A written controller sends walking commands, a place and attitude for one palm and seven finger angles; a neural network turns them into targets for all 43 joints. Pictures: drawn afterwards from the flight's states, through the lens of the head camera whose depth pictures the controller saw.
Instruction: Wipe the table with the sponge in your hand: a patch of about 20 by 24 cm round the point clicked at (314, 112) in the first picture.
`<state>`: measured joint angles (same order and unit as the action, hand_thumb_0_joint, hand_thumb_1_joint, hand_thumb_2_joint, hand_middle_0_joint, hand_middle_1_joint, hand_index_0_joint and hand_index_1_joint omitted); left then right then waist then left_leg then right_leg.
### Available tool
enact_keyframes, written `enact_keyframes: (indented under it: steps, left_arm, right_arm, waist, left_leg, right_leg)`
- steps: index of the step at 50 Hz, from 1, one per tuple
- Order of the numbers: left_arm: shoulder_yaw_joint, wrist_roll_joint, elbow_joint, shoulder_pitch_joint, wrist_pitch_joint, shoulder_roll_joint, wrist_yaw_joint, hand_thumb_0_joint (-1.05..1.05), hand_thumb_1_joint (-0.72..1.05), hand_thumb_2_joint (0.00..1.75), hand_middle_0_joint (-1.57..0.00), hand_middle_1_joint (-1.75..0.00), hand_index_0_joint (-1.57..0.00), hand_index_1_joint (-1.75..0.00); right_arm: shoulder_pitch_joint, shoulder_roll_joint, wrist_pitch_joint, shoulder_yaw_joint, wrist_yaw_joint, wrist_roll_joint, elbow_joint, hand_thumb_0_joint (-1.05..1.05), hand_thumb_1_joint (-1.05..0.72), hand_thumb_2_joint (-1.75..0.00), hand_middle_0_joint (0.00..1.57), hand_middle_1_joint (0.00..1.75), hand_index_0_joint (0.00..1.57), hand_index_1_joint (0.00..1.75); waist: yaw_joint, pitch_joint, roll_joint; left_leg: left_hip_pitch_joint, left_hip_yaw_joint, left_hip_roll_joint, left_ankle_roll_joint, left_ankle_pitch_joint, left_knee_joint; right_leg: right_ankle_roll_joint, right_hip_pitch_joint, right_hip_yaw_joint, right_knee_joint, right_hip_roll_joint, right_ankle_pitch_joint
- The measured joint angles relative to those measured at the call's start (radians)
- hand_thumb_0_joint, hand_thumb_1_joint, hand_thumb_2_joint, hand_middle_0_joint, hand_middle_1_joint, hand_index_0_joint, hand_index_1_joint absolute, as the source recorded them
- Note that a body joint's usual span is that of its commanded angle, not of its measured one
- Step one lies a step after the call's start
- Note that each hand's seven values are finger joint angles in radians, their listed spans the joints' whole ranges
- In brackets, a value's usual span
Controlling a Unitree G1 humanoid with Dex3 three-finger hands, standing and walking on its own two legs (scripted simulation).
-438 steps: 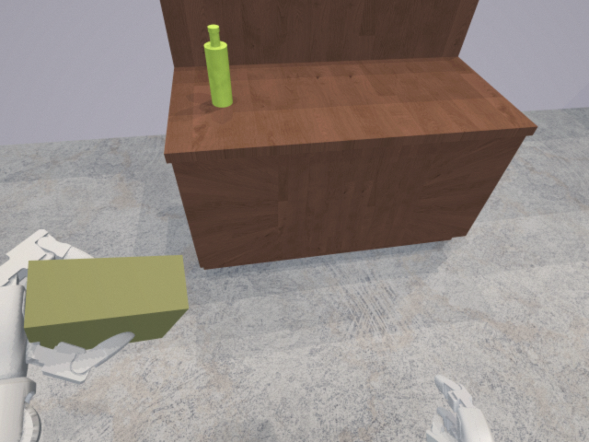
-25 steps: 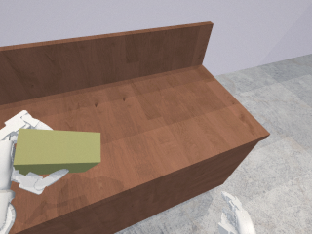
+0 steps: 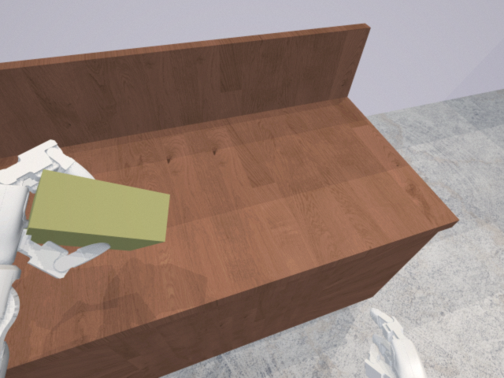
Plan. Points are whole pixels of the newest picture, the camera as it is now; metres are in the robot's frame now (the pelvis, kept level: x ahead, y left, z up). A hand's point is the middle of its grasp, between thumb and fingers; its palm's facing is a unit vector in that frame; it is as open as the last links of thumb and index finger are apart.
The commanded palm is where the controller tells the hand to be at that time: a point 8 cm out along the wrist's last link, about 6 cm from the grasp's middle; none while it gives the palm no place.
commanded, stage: turn the palm down, sponge in hand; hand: left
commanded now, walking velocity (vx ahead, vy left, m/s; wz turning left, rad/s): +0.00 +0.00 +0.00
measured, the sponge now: (114, 221) +0.26 +0.21 +0.15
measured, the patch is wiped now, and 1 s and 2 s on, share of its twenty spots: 0.00 0.00 0.00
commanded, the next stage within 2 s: none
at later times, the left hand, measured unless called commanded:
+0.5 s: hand (85, 248) +0.22 +0.24 +0.13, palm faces +0.33 -0.60 -0.73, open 10.0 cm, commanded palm +0.18 +0.26 +0.17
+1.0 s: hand (108, 261) +0.22 +0.22 +0.10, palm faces +0.16 -0.39 -0.91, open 10.0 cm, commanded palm +0.19 +0.24 +0.16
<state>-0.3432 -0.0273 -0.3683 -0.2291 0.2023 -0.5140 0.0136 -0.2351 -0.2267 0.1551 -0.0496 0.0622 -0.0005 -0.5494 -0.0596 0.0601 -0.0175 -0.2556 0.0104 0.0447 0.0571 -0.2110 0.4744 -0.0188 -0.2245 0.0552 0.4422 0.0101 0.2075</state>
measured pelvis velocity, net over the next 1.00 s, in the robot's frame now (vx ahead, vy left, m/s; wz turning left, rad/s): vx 0.01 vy -0.05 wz -0.02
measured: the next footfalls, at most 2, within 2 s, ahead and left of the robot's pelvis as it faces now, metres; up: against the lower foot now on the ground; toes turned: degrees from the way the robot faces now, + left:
none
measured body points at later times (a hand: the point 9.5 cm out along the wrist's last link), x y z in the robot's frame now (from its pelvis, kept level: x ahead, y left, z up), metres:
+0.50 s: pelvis +0.00 -0.05 -0.01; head +0.00 -0.07 +0.43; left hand +0.20 +0.27 +0.17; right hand +0.21 -0.26 -0.10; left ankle +0.03 +0.08 -0.74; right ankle +0.02 -0.11 -0.74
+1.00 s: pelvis +0.01 -0.05 -0.02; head +0.01 -0.09 +0.43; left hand +0.21 +0.24 +0.15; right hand +0.20 -0.30 -0.11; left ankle +0.03 +0.08 -0.74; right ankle +0.02 -0.11 -0.74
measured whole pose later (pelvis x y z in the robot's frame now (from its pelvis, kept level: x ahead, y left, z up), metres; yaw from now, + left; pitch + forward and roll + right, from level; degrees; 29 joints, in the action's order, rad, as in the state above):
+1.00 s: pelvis +0.01 -0.05 -0.02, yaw -1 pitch +0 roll +1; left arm -0.21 -0.44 -0.32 -0.38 -0.08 -0.56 0.07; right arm -0.17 -0.28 0.05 0.00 0.14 -0.03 -0.60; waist -0.08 -0.01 0.07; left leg -0.34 0.00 -0.01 -0.01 -0.31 0.65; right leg -0.09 -0.33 0.06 0.64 0.06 0.33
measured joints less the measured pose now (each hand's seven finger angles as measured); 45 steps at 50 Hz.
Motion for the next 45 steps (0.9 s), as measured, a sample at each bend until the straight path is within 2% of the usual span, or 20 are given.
enact_keyframes:
  steps: [2, 4, 6, 8, 10, 12, 14, 17, 19, 21, 24, 26, 30, 33, 35, 40, 45]
  left_arm:
    - [-0.035, 0.041, 0.047, 0.103, -0.085, -0.02, -0.025, 0.0, -0.48, 1.0, -0.76, -1.34, -0.75, -1.34]
    - [-0.07, 0.075, 0.053, 0.114, -0.171, 0.006, -0.034, 0.0, -0.48, 1.0, -0.76, -1.34, -0.74, -1.34]
    - [-0.063, 0.048, 0.025, 0.062, -0.231, 0.035, -0.039, 0.0, -0.48, 1.0, -0.76, -1.34, -0.74, -1.34]
    - [-0.021, 0.002, -0.019, -0.023, -0.256, 0.054, -0.045, 0.0, -0.48, 1.0, -0.75, -1.34, -0.74, -1.34]
    - [0.025, -0.031, -0.061, -0.111, -0.242, 0.06, -0.047, 0.0, -0.48, 1.0, -0.75, -1.34, -0.74, -1.34]
    - [0.052, -0.047, -0.084, -0.178, -0.196, 0.057, -0.034, -0.01, -0.48, 1.0, -0.75, -1.34, -0.74, -1.34]
    - [0.055, -0.067, -0.096, -0.207, -0.155, 0.038, -0.001, -0.01, -0.48, 1.0, -0.76, -1.34, -0.74, -1.34]
    - [0.028, -0.103, -0.072, -0.185, -0.117, 0.021, 0.059, -0.01, -0.48, 1.0, -0.76, -1.34, -0.74, -1.34]
    - [0.007, -0.123, -0.037, -0.143, -0.13, 0.017, 0.08, -0.01, -0.48, 1.0, -0.76, -1.34, -0.74, -1.34]
    - [0.001, -0.14, 0.003, -0.1, -0.168, 0.017, 0.078, 0.0, -0.48, 1.0, -0.76, -1.34, -0.74, -1.34]
    - [0.02, -0.171, 0.051, -0.067, -0.237, 0.011, 0.043, 0.0, -0.48, 1.0, -0.76, -1.34, -0.74, -1.34]
    - [0.043, -0.194, 0.067, -0.066, -0.26, 0.001, 0.013, -0.01, -0.48, 1.0, -0.76, -1.34, -0.74, -1.34]
    - [0.063, -0.218, 0.042, -0.111, -0.235, -0.029, -0.019, 0.0, -0.48, 1.0, -0.76, -1.34, -0.74, -1.34]
    - [0.051, -0.226, 0.005, -0.149, -0.199, -0.045, -0.005, 0.0, -0.48, 1.0, -0.76, -1.34, -0.74, -1.34]
    - [0.04, -0.234, -0.009, -0.164, -0.195, -0.054, 0.015, 0.0, -0.48, 1.0, -0.76, -1.34, -0.74, -1.34]
    - [0.028, -0.268, 0.013, -0.169, -0.252, -0.067, 0.038, 0.0, -0.48, 1.0, -0.76, -1.34, -0.74, -1.34]
    - [0.067, -0.333, 0.04, -0.165, -0.295, -0.058, 0.033, 0.0, -0.48, 1.0, -0.75, -1.34, -0.74, -1.34]
  right_arm:
    - [0.027, -0.015, -0.007, -0.004, -0.024, 0.01, -0.039, 0.01, -0.91, -0.9, 0.2, 0.3, 0.2, 0.3]
    - [0.054, -0.027, -0.019, -0.006, -0.041, -0.001, -0.063, 0.01, -0.91, -0.9, 0.2, 0.3, 0.2, 0.3]
    - [0.067, -0.034, -0.031, -0.002, -0.052, -0.007, -0.058, 0.01, -0.91, -0.9, 0.2, 0.3, 0.2, 0.3]
    - [0.077, -0.038, -0.044, 0.003, -0.058, -0.009, -0.042, 0.01, -0.91, -0.9, 0.2, 0.3, 0.2, 0.3]
    - [0.085, -0.033, -0.052, 0.008, -0.056, 0.002, -0.028, 0.01, -0.91, -0.9, 0.2, 0.3, 0.2, 0.3]
    - [0.089, -0.021, -0.054, 0.012, -0.047, 0.014, -0.027, 0.01, -0.91, -0.9, 0.2, 0.3, 0.2, 0.3]
    - [0.088, -0.01, -0.055, 0.016, -0.037, 0.022, -0.032, 0.01, -0.91, -0.9, 0.2, 0.3, 0.2, 0.3]
    - [0.087, -0.004, -0.058, 0.02, -0.026, 0.027, -0.052, 0.01, -0.91, -0.9, 0.2, 0.3, 0.2, 0.3]
    - [0.087, -0.007, -0.066, 0.018, -0.019, 0.024, -0.065, 0.01, -0.91, -0.9, 0.2, 0.3, 0.2, 0.3]
    - [0.087, -0.013, -0.077, 0.013, -0.006, 0.019, -0.073, 0.01, -0.91, -0.9, 0.2, 0.3, 0.2, 0.3]
    - [0.086, -0.021, -0.091, 0.005, 0.018, 0.005, -0.07, 0.01, -0.91, -0.9, 0.2, 0.3, 0.2, 0.3]
    - [0.087, -0.022, -0.094, 0.003, 0.032, 0.001, -0.061, 0.01, -0.91, -0.9, 0.2, 0.3, 0.2, 0.3]
    - [0.084, -0.017, -0.089, 0.011, 0.044, 0.001, -0.047, 0.01, -0.91, -0.9, 0.2, 0.3, 0.2, 0.3]
    - [0.072, -0.018, -0.087, 0.023, 0.042, 0.001, -0.039, 0.01, -0.91, -0.9, 0.2, 0.3, 0.2, 0.3]
    - [0.062, -0.025, -0.091, 0.032, 0.04, -0.003, -0.037, 0.01, -0.91, -0.9, 0.2, 0.3, 0.2, 0.3]
    - [0.044, -0.052, -0.111, 0.047, 0.048, -0.019, -0.037, 0.01, -0.91, -0.9, 0.2, 0.3, 0.2, 0.3]
    - [0.043, -0.066, -0.114, 0.055, 0.068, -0.028, -0.04, 0.01, -0.91, -0.9, 0.2, 0.3, 0.2, 0.3]
  waist:
    - [-0.008, 0.0, 0.005]
    - [-0.004, -0.014, 0.02]
    - [0.006, -0.026, 0.037]
    - [0.014, -0.028, 0.049]
    - [0.018, -0.029, 0.051]
    - [0.018, -0.034, 0.044]
    - [0.007, -0.036, 0.034]
    - [-0.006, -0.046, 0.034]
    - [-0.013, -0.052, 0.041]
    - [-0.017, -0.057, 0.053]
    - [-0.017, -0.059, 0.072]
    - [-0.013, -0.058, 0.079]
    - [-0.005, -0.056, 0.077]
    - [-0.004, -0.063, 0.072]
    - [-0.006, -0.069, 0.072]
    - [-0.015, -0.079, 0.079]
    - [-0.018, -0.077, 0.089]
  left_leg:
    - [0.0, -0.001, 0.003, -0.007, -0.007, 0.015]
    - [0.007, 0.011, -0.001, -0.009, -0.015, 0.021]
    - [0.01, 0.021, -0.003, -0.009, -0.022, 0.025]
    - [0.009, 0.027, -0.004, -0.009, -0.029, 0.034]
    - [-0.002, 0.029, -0.007, -0.011, -0.037, 0.051]
    - [-0.022, 0.026, -0.011, -0.017, -0.048, 0.075]
    - [-0.042, 0.017, -0.018, -0.026, -0.06, 0.102]
    - [-0.075, -0.006, -0.026, -0.039, -0.075, 0.142]
    - [-0.088, -0.021, -0.029, -0.046, -0.081, 0.159]
    - [-0.091, -0.031, -0.03, -0.052, -0.081, 0.164]
    - [-0.079, -0.034, -0.033, -0.057, -0.079, 0.156]
    - [-0.071, -0.03, -0.037, -0.059, -0.076, 0.146]
    - [-0.06, -0.015, -0.049, -0.068, -0.078, 0.137]
    - [-0.064, -0.01, -0.058, -0.074, -0.085, 0.143]
    - [-0.069, -0.009, -0.062, -0.076, -0.091, 0.15]
    - [-0.083, -0.01, -0.063, -0.073, -0.1, 0.166]
    - [-0.087, -0.012, -0.061, -0.067, -0.104, 0.175]
  right_leg:
    - [-0.001, -0.007, 0.0, 0.031, -0.004, 0.018]
    - [0.0, -0.008, -0.012, 0.043, -0.001, 0.024]
    - [-0.002, -0.011, -0.021, 0.055, 0.001, 0.031]
    - [-0.005, -0.018, -0.026, 0.072, 0.002, 0.04]
    - [-0.009, -0.032, -0.029, 0.094, 0.005, 0.051]
    - [-0.014, -0.053, -0.024, 0.121, 0.008, 0.065]
    - [-0.023, -0.07, -0.015, 0.144, 0.014, 0.078]
    - [-0.037, -0.089, 0.01, 0.17, 0.021, 0.093]
    - [-0.044, -0.096, 0.024, 0.181, 0.024, 0.1]
    - [-0.05, -0.095, 0.034, 0.184, 0.026, 0.104]
    - [-0.057, -0.086, 0.037, 0.18, 0.03, 0.104]
    - [-0.061, -0.082, 0.032, 0.176, 0.033, 0.103]
    - [-0.071, -0.083, 0.018, 0.176, 0.046, 0.103]
    - [-0.077, -0.089, 0.013, 0.182, 0.055, 0.107]
    - [-0.08, -0.094, 0.011, 0.188, 0.058, 0.111]
    - [-0.082, -0.108, 0.013, 0.203, 0.06, 0.121]
    - [-0.079, -0.109, 0.015, 0.208, 0.057, 0.123]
